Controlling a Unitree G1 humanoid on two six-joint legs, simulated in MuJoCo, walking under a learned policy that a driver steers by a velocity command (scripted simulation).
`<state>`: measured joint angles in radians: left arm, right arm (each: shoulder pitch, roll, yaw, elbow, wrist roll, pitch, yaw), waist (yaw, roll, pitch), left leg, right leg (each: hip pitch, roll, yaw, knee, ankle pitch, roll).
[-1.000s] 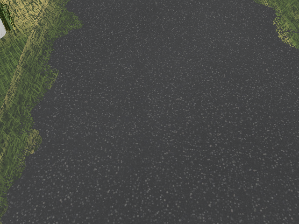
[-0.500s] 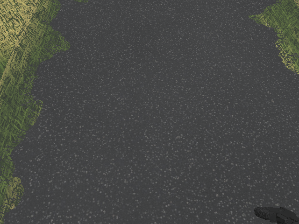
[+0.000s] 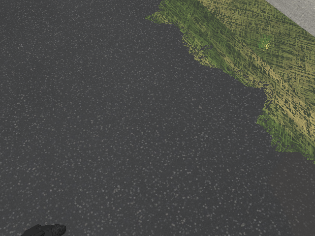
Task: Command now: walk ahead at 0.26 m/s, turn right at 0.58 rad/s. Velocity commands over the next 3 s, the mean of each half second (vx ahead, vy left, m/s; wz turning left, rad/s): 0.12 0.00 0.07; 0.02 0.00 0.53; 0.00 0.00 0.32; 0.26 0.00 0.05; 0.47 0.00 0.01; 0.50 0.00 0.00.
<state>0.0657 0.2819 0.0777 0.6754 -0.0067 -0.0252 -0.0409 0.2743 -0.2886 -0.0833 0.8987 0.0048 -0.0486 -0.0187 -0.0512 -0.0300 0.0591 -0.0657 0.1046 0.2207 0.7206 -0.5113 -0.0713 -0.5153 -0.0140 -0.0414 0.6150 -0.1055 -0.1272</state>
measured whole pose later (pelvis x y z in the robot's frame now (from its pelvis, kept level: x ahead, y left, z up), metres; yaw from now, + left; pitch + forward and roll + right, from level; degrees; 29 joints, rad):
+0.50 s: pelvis +0.12 +0.01 +0.03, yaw +5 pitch +2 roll -1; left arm 0.11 0.25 0.06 0.80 0.01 0.02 0.04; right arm 0.16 -0.28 -0.07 0.82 0.02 0.02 0.00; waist -0.01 0.01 0.03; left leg -0.41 0.07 0.02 0.75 -0.37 -0.05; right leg -0.20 0.01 -0.16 0.40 -0.23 -0.05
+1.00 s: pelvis +0.16 +0.03 +0.03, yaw +24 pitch +3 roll -1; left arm 0.07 0.29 0.08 0.78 -0.01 0.00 0.02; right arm 0.14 -0.32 -0.08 0.72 0.01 0.04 -0.03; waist -0.02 0.00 0.04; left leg -0.28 -0.09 -0.20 0.50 -0.25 0.03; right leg -0.40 0.04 0.10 0.68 -0.34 0.08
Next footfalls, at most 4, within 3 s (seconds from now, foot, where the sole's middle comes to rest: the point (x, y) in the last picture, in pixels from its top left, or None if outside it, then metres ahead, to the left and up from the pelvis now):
0.56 left None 0.15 0.14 -0.75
1.06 right None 0.27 -0.06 -0.75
1.42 left None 0.11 0.15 -0.75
1.84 right None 0.32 -0.02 -0.75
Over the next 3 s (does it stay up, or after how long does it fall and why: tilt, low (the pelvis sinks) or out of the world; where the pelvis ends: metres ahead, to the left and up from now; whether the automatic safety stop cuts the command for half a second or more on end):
stays up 0.77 0.31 0.02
